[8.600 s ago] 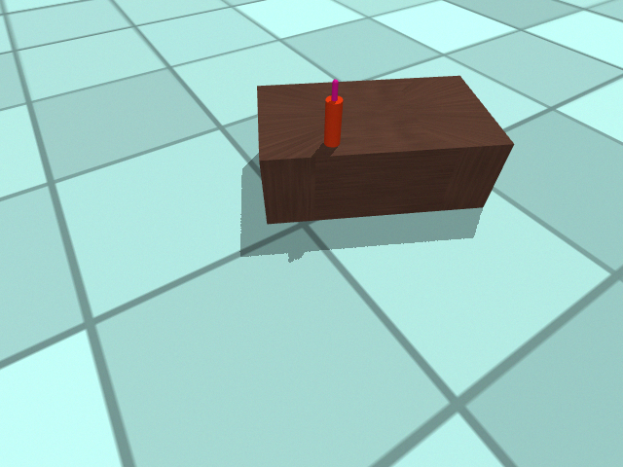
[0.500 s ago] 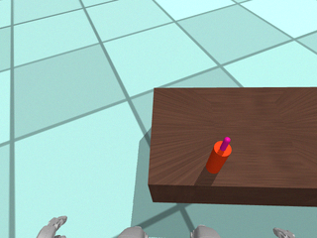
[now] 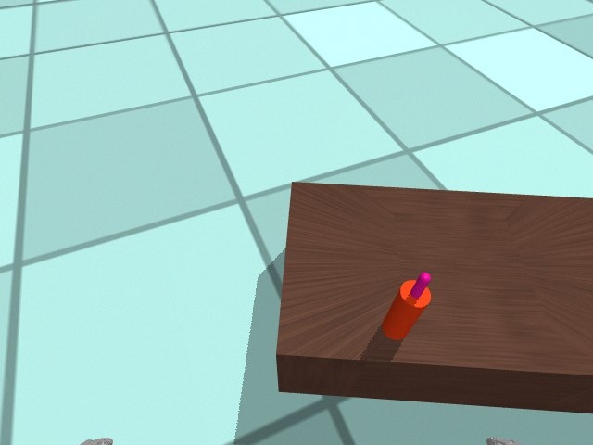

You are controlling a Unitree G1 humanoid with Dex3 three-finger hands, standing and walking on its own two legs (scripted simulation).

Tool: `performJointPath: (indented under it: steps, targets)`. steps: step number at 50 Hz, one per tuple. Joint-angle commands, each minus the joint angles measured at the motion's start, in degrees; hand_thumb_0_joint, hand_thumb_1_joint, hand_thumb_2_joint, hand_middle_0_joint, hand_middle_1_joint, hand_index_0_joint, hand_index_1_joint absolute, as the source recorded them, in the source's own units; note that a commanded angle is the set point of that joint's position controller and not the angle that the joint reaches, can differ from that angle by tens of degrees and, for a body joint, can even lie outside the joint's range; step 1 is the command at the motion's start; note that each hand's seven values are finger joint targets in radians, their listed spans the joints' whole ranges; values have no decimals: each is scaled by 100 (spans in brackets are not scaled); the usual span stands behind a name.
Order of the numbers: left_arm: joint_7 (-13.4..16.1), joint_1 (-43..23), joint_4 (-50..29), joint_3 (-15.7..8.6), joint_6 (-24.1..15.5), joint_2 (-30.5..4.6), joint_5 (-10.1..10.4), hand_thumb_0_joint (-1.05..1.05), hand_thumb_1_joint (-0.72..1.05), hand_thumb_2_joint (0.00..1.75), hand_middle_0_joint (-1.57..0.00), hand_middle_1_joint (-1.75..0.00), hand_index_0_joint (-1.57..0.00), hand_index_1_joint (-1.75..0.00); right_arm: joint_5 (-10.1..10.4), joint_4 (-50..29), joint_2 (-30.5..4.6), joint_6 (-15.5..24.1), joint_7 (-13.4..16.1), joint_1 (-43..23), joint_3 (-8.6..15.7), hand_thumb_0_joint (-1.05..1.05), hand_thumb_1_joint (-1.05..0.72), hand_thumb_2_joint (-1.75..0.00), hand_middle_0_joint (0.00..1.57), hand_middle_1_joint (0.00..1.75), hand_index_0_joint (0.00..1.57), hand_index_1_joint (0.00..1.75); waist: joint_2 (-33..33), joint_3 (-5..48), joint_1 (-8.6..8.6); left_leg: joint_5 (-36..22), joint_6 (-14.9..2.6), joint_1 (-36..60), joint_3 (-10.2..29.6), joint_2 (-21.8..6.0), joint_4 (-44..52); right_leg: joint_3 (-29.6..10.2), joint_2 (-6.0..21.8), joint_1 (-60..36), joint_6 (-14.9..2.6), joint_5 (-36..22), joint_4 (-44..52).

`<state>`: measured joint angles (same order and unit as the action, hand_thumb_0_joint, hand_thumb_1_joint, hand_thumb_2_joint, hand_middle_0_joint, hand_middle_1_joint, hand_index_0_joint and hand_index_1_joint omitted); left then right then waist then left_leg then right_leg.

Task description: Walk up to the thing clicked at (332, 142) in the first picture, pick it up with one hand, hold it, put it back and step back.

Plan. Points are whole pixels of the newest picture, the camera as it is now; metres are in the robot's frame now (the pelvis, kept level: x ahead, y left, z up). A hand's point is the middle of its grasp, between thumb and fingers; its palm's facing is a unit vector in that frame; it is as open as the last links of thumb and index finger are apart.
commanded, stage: walk up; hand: right
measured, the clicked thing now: (408, 304) +0.45 -0.22 -0.27
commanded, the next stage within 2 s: stand in 0.82 s
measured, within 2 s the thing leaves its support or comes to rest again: neither
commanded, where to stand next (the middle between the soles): +0.06 +0.00 m, yaw -2 degrees
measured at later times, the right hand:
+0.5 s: hand out of the picture +0.10 -0.25 -0.14, palm faces -0.01 +0.95 -0.32, open 7.4 cm
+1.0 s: hand out of the picture +0.09 -0.26 -0.14, palm faces -0.02 +0.95 -0.32, open 7.4 cm
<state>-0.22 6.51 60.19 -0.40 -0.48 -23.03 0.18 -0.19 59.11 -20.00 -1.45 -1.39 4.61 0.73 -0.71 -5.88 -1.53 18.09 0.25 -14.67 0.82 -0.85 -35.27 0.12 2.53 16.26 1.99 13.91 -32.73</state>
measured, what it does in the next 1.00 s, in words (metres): stands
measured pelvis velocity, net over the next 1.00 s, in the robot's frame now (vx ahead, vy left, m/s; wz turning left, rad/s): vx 0.02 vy -0.01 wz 0.00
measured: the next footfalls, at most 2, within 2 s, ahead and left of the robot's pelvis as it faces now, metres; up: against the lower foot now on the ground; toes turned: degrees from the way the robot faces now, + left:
none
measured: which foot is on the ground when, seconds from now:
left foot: down 0.00-1.00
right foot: down 0.00-1.00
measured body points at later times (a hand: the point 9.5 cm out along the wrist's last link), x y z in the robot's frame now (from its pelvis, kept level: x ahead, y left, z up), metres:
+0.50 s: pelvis +0.00 +0.00 +0.02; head +0.02 +0.00 +0.47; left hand +0.09 +0.30 -0.11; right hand +0.10 -0.30 -0.11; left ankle +0.01 +0.12 -0.73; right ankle +0.04 -0.15 -0.73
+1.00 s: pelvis +0.02 -0.01 +0.02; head +0.03 -0.01 +0.47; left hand +0.09 +0.29 -0.11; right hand +0.09 -0.31 -0.12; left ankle +0.01 +0.12 -0.73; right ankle +0.04 -0.15 -0.73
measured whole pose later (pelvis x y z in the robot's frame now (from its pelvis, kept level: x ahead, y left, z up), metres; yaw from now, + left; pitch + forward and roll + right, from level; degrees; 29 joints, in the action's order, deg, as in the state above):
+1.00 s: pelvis +0.02 -0.01 +0.02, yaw +0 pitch -2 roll +0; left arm -0.6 6.0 65.1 0.1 -0.9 -20.3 -0.5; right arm -0.5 65.4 -19.8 0.0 -1.3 6.1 0.7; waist 0.1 -2.6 -0.1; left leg 10.9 1.3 -6.8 0.9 -1.0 -19.4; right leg 0.7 2.5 9.7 1.7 8.5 -19.8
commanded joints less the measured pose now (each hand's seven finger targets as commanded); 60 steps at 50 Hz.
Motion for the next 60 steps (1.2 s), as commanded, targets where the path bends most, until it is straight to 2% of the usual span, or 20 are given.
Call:
performJointPath:
  steps: [1,3,5,8,17,26,35,40,41,43,47,50,51,54,60]
  targets:
    - [60,-214,-211,-248,-167,-1146,-27,0,90,90,-20,-30,-20,-30,0,-305,-1352,157,80,-430,293,0,-90,-90,20,30,20,30,366,592,55,79,-308,3,690,-536,1316,-505,428,-342,-428,-197,901]
    - [59,-275,-131,-238,-193,-1139,-39,0,90,90,-20,-30,-20,-30,31,-215,-1279,165,68,-414,277,0,-90,-90,20,30,20,30,158,656,102,-186,-260,275,617,-509,1333,-577,523,-323,-427,-311,1141]
    - [65,-344,-92,-232,-227,-1144,-56,0,90,90,-20,-30,-20,-30,42,-130,-1251,174,61,-342,268,0,-90,-90,20,30,20,30,15,837,148,-661,-240,529,500,-491,1302,-581,590,-485,-420,-716,1230]
    - [69,-365,-38,-228,-236,-1111,-34,0,90,90,-20,-30,-20,-30,49,-20,-1248,183,64,-343,254,0,-90,-90,20,30,20,30,-25,970,127,-1102,-200,733,421,-501,1391,-550,614,-645,-366,-1112,1305]
    - [68,-387,106,-233,-177,-1006,-45,0,90,90,-20,-30,-20,-30,33,123,-1213,174,62,-458,239,0,-90,-90,20,30,20,30,96,829,66,-1006,-151,637,437,-559,1764,-399,534,-812,-265,-890,1511]
    - [52,-436,102,-259,-135,-992,-82,0,90,90,-20,-30,-20,-30,-8,166,-1253,193,74,-401,261,0,-90,-90,20,30,20,30,189,727,89,-600,-144,413,495,-591,1992,-373,499,-895,-279,-686,1537]
    - [52,-461,82,-276,-135,-968,-85,0,90,90,-20,-30,-20,-30,-3,166,-1251,197,80,-245,278,0,-90,-90,20,30,20,30,137,723,125,-713,-147,438,488,-577,1953,-393,506,-876,-284,-744,1519]
    - [61,-422,67,-277,-154,-980,-87,0,90,90,-20,-30,-20,-30,8,141,-1228,183,75,-209,276,0,-90,-90,20,30,20,30,25,798,132,-965,-156,642,426,-545,1802,-407,532,-824,-261,-902,1589]
    - [57,-399,136,-229,-158,-1018,-82,0,90,90,-20,-30,-20,-30,-44,233,-1167,243,90,-97,240,0,-90,-90,20,30,20,30,-134,960,210,-939,-124,705,495,-637,1959,-413,540,-943,-269,-625,1582]
    - [47,-387,123,-218,-155,-966,-79,0,90,90,-20,-30,-20,-30,-62,267,-1280,274,95,-167,261,0,-90,-90,20,30,20,30,28,793,146,-757,-118,606,502,-625,1986,-436,521,-885,-255,-367,1657]
    - [37,-312,150,-216,-160,-1021,-77,0,90,90,-20,-30,-20,-30,-41,265,-1228,294,104,-121,235,0,-90,-90,20,30,20,30,42,701,159,-768,-113,549,483,-616,2034,-431,524,-898,-265,-445,1658]
    - [28,-292,142,-203,-174,-978,-72,0,90,90,-20,-30,-20,-30,-34,286,-1271,332,118,-85,218,0,-90,-90,20,30,20,30,143,776,170,-1265,-97,672,448,-651,1981,-442,561,-1014,-262,-1034,1592]
    - [37,-290,135,-209,-186,-993,-73,0,90,90,-20,-30,-20,-30,-35,275,-1261,337,120,-115,225,0,-90,-90,20,30,20,30,132,924,162,-1439,-95,759,448,-667,1927,-405,567,-1103,-270,-1162,1537]
    - [44,-295,149,-201,-186,-1001,-58,0,90,90,-20,-30,-20,-30,-25,312,-1259,334,133,-60,199,0,-90,-90,20,30,20,30,68,870,179,-1627,-78,816,410,-661,1908,-413,572,-1097,-252,-1360,1573]
    - [38,-254,162,-202,-150,-1010,-73,0,90,90,-20,-30,-20,-30,-18,297,-1252,306,139,-101,178,0,-90,-90,20,30,20,30,55,699,162,-1142,-56,735,396,-642,1987,-386,521,-964,-243,-842,1665]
